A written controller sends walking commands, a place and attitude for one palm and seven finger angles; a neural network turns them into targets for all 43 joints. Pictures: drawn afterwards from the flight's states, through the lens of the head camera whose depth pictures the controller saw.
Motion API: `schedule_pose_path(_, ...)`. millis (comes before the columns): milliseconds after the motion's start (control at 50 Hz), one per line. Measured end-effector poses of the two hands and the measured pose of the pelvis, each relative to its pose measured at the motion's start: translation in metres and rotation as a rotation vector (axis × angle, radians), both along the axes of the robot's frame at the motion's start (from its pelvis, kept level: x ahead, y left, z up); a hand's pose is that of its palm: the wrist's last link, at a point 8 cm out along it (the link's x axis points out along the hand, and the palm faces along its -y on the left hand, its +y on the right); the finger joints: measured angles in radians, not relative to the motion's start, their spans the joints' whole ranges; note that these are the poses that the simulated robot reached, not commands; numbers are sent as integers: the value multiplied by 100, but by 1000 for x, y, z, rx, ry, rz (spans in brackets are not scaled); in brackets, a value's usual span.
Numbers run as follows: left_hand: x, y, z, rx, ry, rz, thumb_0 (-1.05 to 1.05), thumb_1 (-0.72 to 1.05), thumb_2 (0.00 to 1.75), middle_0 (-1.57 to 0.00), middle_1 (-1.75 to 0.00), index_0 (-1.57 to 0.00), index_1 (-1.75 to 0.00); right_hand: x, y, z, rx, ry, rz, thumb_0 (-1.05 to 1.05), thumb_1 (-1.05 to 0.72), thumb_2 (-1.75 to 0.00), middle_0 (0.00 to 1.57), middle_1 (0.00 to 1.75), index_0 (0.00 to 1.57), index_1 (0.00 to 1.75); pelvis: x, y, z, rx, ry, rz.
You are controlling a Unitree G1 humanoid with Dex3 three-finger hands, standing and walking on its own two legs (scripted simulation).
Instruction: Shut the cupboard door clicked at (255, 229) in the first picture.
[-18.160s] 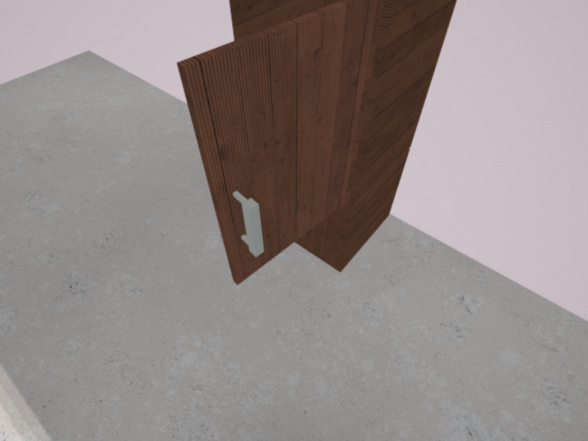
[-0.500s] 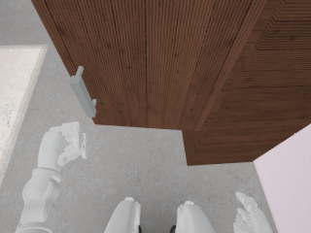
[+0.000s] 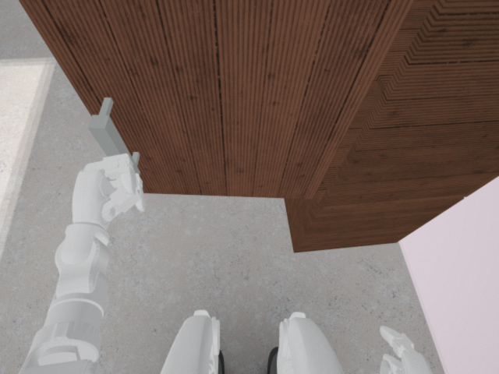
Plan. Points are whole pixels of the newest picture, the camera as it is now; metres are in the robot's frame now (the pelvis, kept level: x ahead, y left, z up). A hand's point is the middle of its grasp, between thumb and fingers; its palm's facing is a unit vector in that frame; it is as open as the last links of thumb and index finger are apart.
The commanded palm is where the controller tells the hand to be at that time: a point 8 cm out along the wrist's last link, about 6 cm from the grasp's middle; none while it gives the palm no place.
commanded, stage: bring the fist close to the handle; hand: left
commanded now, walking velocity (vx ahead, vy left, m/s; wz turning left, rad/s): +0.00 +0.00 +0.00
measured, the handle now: (120, 143) +0.47 +0.23 +0.02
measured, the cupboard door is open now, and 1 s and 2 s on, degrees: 83 75 64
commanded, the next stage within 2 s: push the door shut along its arc in 0.30 s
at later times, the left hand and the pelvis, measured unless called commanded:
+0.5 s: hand (135, 193) +0.38 +0.19 +0.02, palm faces -0.02 -1.00 -0.03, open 3.1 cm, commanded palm +0.37 +0.24 +0.03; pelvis +0.00 +0.00 +0.00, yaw +0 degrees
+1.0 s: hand (141, 159) +0.44 +0.19 +0.02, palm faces -0.14 -0.99 -0.03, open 3.1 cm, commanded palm +0.45 +0.22 +0.03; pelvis -0.01 +0.01 -0.01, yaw +0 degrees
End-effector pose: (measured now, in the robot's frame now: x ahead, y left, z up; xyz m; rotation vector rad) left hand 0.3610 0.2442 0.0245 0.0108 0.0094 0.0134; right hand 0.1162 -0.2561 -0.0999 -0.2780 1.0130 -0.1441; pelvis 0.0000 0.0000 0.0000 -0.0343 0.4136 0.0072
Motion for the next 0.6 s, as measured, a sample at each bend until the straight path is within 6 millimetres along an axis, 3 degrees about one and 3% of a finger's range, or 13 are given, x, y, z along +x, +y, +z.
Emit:
schedule_pose_path(220, 3, -2, -2, 17, 29, -18, 2, 90, 90, -130, -150, -129, -150, -7, -4, -1, 9, 33, -31, 1, -91, -90, 21, 30, 20, 30, 1, -1, 2, 5, 0, -6)
schedule_pose_path(460, 0, 3, 2, 22, -17, -19, 2, 90, 90, -130, -150, -130, -150, 3, -4, 1, -3, 16, -6, 1, -91, -90, 21, 30, 20, 30, -1, -2, 1, 0, -4, 3)
schedule_pose_path(600, 15, 1, -2, 20, 6, -62, 2, 89, 90, -131, -150, -130, -150, 3, -4, 0, -20, 11, -4, 1, -91, -90, 21, 30, 20, 30, -4, -1, -2, -7, -2, 7)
